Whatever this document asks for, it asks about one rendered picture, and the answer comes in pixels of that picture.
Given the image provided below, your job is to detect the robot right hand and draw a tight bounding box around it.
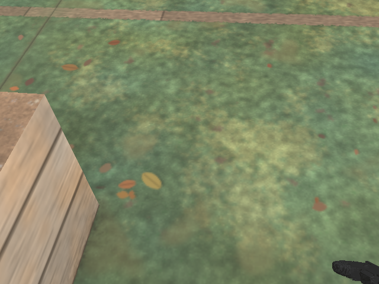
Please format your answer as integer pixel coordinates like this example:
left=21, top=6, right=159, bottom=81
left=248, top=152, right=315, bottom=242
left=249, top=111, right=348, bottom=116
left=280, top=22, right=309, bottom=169
left=332, top=260, right=379, bottom=284

